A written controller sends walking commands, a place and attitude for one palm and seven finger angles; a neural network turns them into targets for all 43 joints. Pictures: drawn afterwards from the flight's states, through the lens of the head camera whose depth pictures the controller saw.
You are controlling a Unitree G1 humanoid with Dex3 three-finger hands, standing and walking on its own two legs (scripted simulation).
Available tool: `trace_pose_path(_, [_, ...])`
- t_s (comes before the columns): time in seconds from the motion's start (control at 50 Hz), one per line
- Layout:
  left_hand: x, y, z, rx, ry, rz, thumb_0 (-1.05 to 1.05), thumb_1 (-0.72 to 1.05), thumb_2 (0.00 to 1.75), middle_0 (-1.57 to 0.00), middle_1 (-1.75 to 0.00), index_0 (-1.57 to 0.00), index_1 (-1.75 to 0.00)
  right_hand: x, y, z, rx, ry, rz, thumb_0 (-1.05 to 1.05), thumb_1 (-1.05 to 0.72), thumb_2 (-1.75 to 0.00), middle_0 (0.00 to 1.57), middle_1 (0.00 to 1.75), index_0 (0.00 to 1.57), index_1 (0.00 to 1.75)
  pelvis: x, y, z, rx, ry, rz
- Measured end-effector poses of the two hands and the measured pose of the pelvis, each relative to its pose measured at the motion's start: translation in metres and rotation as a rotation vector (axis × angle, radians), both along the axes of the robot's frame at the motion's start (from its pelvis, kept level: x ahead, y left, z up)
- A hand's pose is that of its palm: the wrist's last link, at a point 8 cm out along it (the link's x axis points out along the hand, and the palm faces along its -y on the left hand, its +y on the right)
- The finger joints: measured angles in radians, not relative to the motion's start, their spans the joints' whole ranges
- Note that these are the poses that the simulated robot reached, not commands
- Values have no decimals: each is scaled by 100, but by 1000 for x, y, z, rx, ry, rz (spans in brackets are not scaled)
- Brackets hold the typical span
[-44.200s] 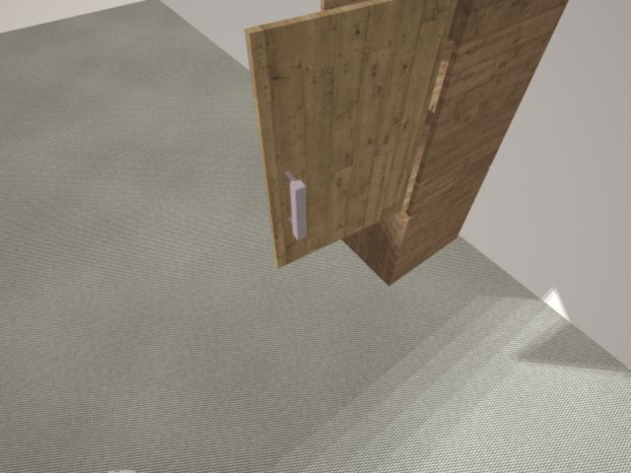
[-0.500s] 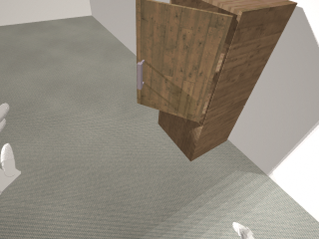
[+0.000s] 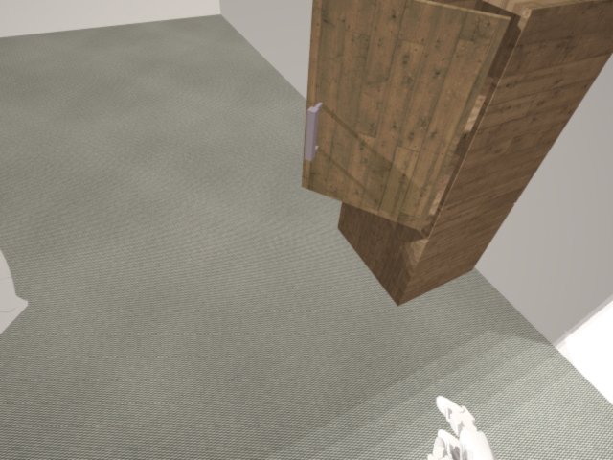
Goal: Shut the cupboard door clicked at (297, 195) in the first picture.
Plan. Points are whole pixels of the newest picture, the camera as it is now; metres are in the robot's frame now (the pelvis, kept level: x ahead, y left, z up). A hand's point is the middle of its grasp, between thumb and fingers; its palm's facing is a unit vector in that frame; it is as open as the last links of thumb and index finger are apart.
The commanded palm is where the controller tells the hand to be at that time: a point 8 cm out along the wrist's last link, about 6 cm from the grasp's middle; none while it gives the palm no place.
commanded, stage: stop stepping back and stand still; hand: left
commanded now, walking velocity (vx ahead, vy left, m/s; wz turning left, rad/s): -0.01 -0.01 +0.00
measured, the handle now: (314, 131) +0.95 +0.01 -0.10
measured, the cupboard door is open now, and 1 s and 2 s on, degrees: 36 36 36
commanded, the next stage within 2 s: let the arm hang, fingers relaxed in 1.06 s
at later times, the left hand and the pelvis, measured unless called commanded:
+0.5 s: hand (20, 290) +0.22 +0.28 +0.18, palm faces +0.42 -0.77 -0.48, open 7.4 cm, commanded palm +0.16 +0.32 +0.19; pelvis +0.01 +0.02 +0.01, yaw +0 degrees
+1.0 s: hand out of the picture +0.20 +0.30 +0.17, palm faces +0.45 -0.77 -0.45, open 7.4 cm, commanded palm +0.13 +0.33 +0.19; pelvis -0.01 +0.04 +0.01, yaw +0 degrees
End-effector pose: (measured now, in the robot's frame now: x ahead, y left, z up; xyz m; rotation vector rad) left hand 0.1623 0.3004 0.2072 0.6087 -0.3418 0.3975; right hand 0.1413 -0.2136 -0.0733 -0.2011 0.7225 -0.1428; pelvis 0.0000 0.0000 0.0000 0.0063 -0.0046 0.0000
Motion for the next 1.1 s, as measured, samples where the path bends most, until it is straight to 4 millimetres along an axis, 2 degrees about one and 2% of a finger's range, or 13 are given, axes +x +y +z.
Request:
trace_pose_path(0.08, [2, 0, 6, 21, 20, 31, 1, 89, 90, -21, -31, -21, -30, 8, 5, -12, 55, 33, 18, 1, -90, -90, 21, 30, 21, 30, 6, -1, 0, -18, 15, 4])
trace_pose_path(0.18, [6, 9, -18, -47, 129, 85, 1, 89, 90, -21, -31, -21, -30, 12, -2, -20, 44, 84, -12, 1, -90, -90, 21, 30, 21, 31, 16, 7, 1, -16, 21, 5])
trace_pose_path(0.28, [12, 19, -38, -122, 169, 99, 1, 89, 90, -21, -31, -21, -30, 14, -10, -11, -25, 102, -34, 1, -90, -90, 21, 30, 21, 30, 21, 13, 4, -2, 10, 5])
trace_pose_path(0.32, [16, 19, -36, -125, 149, 84, 1, 89, 90, -21, -31, -21, -30, 18, -11, -4, -46, 85, -35, 1, -90, -90, 21, 30, 21, 30, 21, 14, 5, -4, 10, 4])
trace_pose_path(0.4, [22, 14, -20, -93, 73, 26, 1, 89, 90, -21, -31, -21, -30, 26, -9, 7, -58, 33, -34, 1, -90, -90, 21, 30, 20, 30, 17, 16, 6, -11, 11, 2])
trace_pose_path(0.48, [21, 12, -7, -46, 49, -15, 1, 89, 90, -21, -31, -21, -30, 29, -5, 14, -38, -13, -43, 1, -90, -90, 21, 30, 20, 30, 14, 19, 6, -16, 18, -4])
trace_pose_path(0.56, [13, 20, -9, -28, 98, 4, 1, 89, 90, -21, -31, -21, -30, 25, 1, 11, -12, -17, -54, 1, -90, -90, 21, 30, 20, 30, 11, 22, 7, -18, 23, -10])
trace_pose_path(0.66, [-2, 32, -25, -77, 161, 69, 1, 89, 90, -21, -31, -21, -30, 10, 8, 2, -3, 29, -47, 1, -90, -90, 21, 30, 20, 30, 5, 26, 8, -18, 18, -11])
trace_pose_path(0.74, [-10, 34, -33, -132, 156, 96, 1, 89, 90, -21, -31, -21, -30, -3, 12, -4, -14, 69, -28, 1, -90, -90, 21, 30, 21, 30, 0, 29, 8, -17, 11, -5])
trace_pose_path(0.88, [-10, 32, -28, -141, 98, 69, 1, 89, 90, -21, -31, -21, -30, -14, 17, -2, -24, 75, -21, 1, -90, -90, 21, 30, 21, 30, -8, 32, 9, -19, 8, -3])
trace_pose_path(0.98, [-7, 35, -21, -104, 94, 48, 1, 89, 90, -21, -31, -21, -30, -13, 19, 2, -20, 50, -35, 1, -90, -90, 21, 30, 21, 30, -9, 35, 9, -20, 14, -5])
trace_pose_path(1.1, [-9, 39, -24, -96, 127, 55, 1, 89, 90, -21, -31, -21, -30, -9, 19, 3, -21, 41, -39, 1, -90, -90, 21, 30, 21, 30, -8, 38, 10, -20, 19, -7])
